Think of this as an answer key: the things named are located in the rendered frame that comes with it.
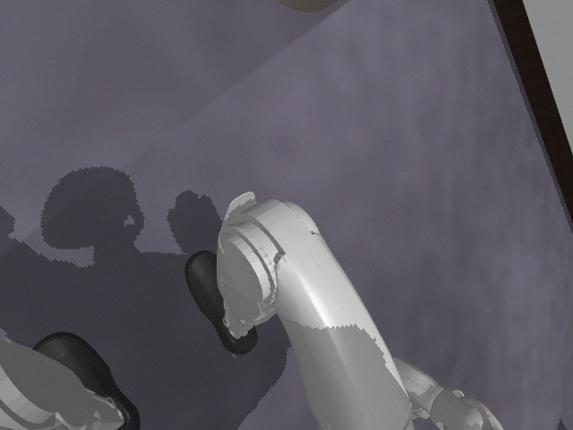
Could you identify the right robot foot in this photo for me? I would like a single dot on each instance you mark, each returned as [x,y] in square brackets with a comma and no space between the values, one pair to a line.
[201,277]

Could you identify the right robot hand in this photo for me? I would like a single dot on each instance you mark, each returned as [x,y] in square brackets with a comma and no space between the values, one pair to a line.
[420,387]

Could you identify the left robot foot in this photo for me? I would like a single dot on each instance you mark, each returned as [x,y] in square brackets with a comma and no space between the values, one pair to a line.
[75,353]

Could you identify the right robot arm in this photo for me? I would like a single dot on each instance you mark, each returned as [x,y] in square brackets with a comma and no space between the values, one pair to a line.
[451,410]

